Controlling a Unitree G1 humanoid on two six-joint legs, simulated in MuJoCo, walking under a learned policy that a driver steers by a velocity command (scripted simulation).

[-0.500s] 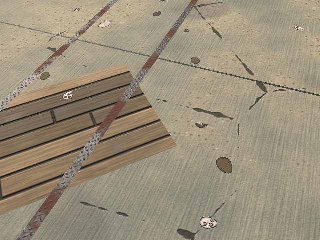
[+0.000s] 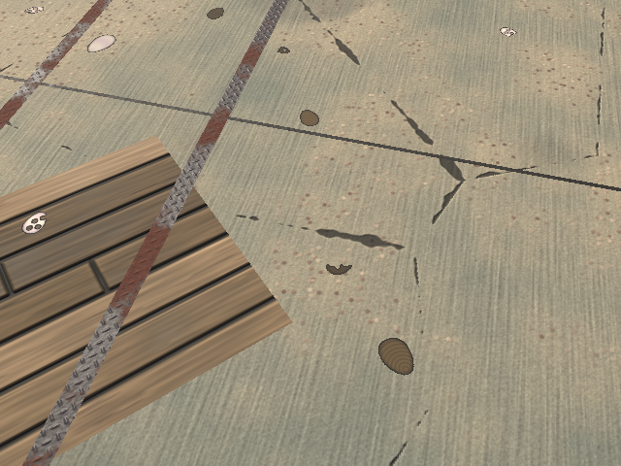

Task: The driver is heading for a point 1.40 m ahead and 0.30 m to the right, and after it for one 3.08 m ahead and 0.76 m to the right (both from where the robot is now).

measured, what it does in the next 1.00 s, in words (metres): walks ahead, turning right: right foot, then left foot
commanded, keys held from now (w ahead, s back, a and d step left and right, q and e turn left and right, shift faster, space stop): e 0.10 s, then w+e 0.60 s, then w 0.16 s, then w+q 0.08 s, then q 0.06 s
